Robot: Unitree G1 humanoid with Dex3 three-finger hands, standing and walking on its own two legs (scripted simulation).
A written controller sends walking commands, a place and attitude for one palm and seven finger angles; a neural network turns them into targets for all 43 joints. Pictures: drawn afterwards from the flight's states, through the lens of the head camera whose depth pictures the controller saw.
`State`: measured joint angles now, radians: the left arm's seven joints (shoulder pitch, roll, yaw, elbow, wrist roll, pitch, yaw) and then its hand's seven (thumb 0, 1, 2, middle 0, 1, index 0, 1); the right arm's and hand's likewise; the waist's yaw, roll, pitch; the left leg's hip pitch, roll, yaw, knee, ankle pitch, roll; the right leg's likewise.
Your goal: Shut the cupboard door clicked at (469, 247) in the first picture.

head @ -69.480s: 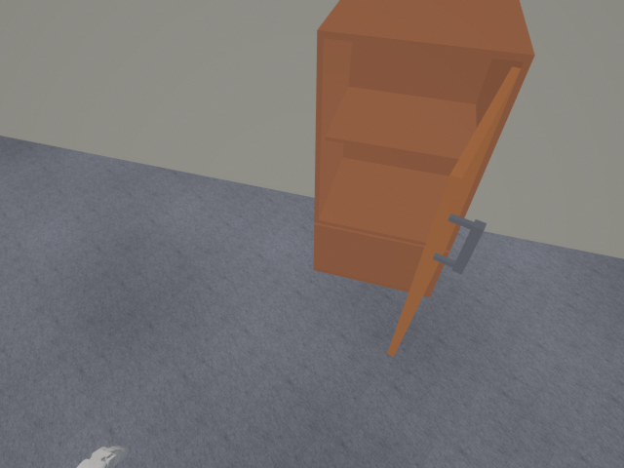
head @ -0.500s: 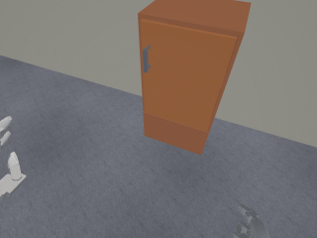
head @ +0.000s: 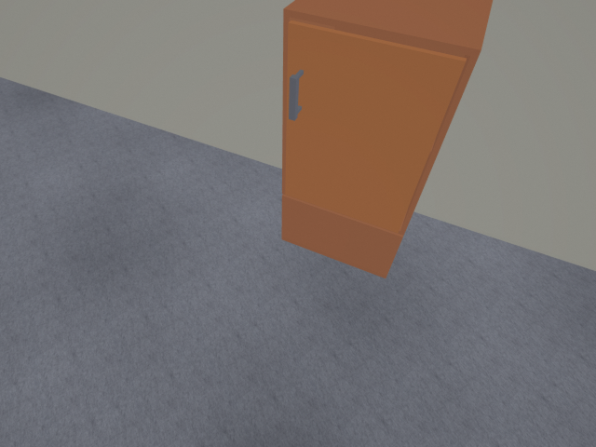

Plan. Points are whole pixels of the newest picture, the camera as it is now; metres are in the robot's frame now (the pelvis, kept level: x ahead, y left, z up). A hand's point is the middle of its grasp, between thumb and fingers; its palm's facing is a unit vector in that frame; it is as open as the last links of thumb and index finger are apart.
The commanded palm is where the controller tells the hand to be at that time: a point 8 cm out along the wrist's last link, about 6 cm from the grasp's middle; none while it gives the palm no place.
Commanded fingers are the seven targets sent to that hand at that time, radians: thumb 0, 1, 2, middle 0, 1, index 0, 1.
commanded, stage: let the arm hang, fingers relaxed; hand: left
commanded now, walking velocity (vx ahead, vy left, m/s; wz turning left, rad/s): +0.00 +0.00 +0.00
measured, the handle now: (296, 95) +0.97 +0.06 -0.04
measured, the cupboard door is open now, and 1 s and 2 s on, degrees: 0 0 0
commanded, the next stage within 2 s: look to check the result in 0.58 s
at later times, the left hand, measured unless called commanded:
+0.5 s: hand out of the picture +0.01 +0.18 -0.17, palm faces +0.00 -0.98 -0.21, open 7.4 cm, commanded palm none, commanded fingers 0.00 0.90 0.90 -0.20 -0.30 -0.20 -0.30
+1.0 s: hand out of the picture +0.06 +0.20 -0.16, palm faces -0.01 -0.96 -0.28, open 7.4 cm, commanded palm none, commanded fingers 0.00 0.90 0.90 -0.20 -0.30 -0.20 -0.30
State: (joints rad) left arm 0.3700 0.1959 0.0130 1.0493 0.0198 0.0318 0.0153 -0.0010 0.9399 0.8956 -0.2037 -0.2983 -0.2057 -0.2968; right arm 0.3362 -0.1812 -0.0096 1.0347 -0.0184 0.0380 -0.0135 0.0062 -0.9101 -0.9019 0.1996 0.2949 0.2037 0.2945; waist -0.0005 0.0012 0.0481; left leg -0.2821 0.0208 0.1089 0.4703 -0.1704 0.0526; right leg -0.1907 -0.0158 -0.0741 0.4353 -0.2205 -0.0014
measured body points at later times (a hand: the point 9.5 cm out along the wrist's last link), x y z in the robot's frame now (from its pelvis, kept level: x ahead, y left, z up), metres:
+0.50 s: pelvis +0.00 -0.01 +0.00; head +0.00 -0.01 +0.45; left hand +0.01 +0.23 -0.15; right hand +0.00 -0.25 -0.15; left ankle +0.06 +0.08 -0.74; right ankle +0.01 -0.13 -0.74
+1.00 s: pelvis +0.03 -0.02 +0.01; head +0.03 -0.02 +0.46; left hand +0.06 +0.25 -0.14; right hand +0.06 -0.28 -0.15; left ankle +0.06 +0.08 -0.74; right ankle +0.01 -0.13 -0.74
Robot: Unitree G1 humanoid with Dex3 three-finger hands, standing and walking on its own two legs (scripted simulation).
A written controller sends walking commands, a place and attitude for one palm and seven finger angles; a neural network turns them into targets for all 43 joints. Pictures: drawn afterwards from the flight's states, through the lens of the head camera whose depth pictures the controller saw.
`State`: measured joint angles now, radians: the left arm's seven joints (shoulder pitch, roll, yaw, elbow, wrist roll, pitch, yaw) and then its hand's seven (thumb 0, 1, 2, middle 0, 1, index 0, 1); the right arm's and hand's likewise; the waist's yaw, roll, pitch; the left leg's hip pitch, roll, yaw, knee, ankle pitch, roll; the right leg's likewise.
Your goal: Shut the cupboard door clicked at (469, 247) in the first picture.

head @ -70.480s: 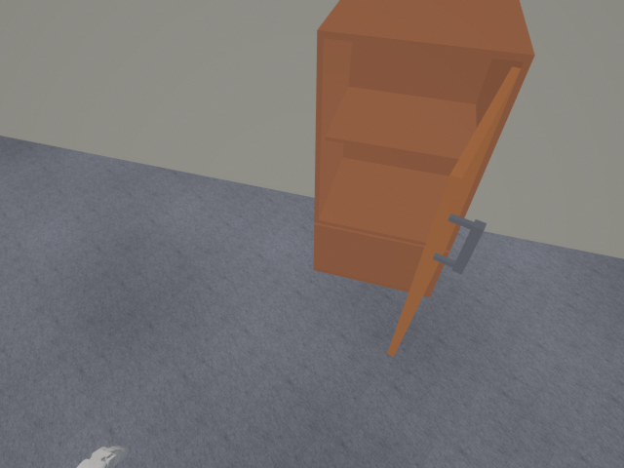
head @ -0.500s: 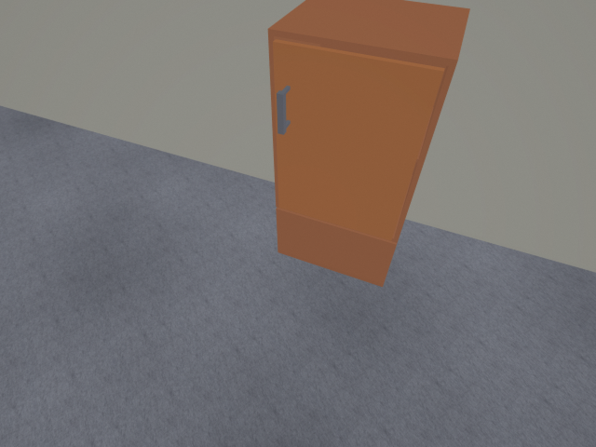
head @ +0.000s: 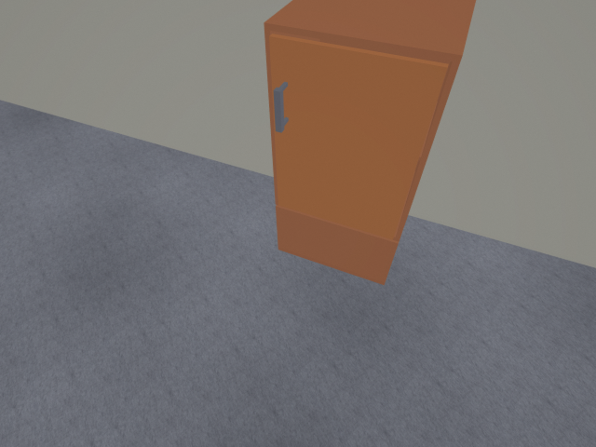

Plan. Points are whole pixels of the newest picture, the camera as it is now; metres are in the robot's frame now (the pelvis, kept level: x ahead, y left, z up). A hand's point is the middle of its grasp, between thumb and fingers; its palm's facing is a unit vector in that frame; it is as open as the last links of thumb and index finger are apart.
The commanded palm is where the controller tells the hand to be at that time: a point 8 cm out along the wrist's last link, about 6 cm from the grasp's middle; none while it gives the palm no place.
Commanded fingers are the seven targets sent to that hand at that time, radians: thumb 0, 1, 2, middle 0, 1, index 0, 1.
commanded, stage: look to check the result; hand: left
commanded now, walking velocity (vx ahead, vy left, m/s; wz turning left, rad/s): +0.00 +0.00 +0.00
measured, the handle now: (282, 107) +0.94 +0.09 -0.05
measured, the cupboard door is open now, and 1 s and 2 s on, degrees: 0 0 0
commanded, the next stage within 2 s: stand and wait in 0.14 s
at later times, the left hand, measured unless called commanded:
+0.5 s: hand out of the picture +0.06 +0.21 -0.17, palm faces +0.01 -0.96 -0.27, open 7.4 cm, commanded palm none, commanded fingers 0.00 0.90 0.90 -0.20 -0.30 -0.20 -0.30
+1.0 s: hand out of the picture +0.07 +0.20 -0.17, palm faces +0.01 -0.96 -0.28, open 7.4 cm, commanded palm none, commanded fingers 0.00 0.90 0.90 -0.20 -0.30 -0.20 -0.30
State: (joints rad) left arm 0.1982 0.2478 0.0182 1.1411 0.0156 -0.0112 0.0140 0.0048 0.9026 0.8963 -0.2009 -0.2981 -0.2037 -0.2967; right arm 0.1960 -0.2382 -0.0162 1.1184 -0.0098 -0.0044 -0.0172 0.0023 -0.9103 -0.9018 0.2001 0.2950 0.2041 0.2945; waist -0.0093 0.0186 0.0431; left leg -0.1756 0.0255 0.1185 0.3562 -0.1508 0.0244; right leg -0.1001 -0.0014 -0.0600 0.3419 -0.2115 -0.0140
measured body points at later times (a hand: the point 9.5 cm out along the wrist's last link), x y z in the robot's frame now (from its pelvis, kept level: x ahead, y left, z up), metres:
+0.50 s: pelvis +0.03 -0.01 +0.00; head +0.04 -0.01 +0.45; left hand +0.06 +0.26 -0.15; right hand +0.08 -0.28 -0.15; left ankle +0.03 +0.10 -0.75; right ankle -0.01 -0.11 -0.75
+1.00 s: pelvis +0.04 -0.01 +0.00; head +0.04 -0.02 +0.45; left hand +0.07 +0.25 -0.15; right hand +0.08 -0.28 -0.15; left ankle +0.03 +0.10 -0.75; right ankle -0.01 -0.11 -0.75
